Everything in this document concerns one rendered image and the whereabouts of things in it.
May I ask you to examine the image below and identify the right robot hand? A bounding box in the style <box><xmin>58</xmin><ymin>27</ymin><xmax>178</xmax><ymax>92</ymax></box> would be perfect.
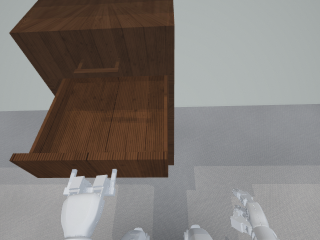
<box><xmin>230</xmin><ymin>188</ymin><xmax>270</xmax><ymax>236</ymax></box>

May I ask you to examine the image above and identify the left robot thigh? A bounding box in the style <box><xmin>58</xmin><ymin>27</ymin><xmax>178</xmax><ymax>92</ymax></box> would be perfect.
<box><xmin>120</xmin><ymin>230</ymin><xmax>150</xmax><ymax>240</ymax></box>

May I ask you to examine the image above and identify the drawer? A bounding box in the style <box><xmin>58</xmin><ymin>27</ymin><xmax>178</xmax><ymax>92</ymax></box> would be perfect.
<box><xmin>9</xmin><ymin>75</ymin><xmax>169</xmax><ymax>178</ymax></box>

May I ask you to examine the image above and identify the cabinet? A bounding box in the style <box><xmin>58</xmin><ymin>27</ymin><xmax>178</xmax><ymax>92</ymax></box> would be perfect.
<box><xmin>9</xmin><ymin>0</ymin><xmax>175</xmax><ymax>165</ymax></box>

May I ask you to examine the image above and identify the robot right forearm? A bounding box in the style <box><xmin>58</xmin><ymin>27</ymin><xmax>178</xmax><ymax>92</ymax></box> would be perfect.
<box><xmin>251</xmin><ymin>226</ymin><xmax>279</xmax><ymax>240</ymax></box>

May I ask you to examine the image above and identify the handle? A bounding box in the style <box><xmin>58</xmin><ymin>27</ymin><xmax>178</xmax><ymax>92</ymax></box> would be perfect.
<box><xmin>63</xmin><ymin>169</ymin><xmax>117</xmax><ymax>196</ymax></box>
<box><xmin>74</xmin><ymin>68</ymin><xmax>120</xmax><ymax>78</ymax></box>

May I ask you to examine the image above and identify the robot thigh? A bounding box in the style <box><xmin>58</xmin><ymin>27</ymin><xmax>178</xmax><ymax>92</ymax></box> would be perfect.
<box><xmin>183</xmin><ymin>228</ymin><xmax>213</xmax><ymax>240</ymax></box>
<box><xmin>120</xmin><ymin>230</ymin><xmax>150</xmax><ymax>240</ymax></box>

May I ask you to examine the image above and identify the left robot hand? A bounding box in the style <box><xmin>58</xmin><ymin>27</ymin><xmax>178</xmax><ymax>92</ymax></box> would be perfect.
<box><xmin>61</xmin><ymin>174</ymin><xmax>111</xmax><ymax>238</ymax></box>

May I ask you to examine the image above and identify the right robot thigh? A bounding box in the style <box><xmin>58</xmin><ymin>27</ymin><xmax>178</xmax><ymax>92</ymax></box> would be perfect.
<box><xmin>183</xmin><ymin>228</ymin><xmax>213</xmax><ymax>240</ymax></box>

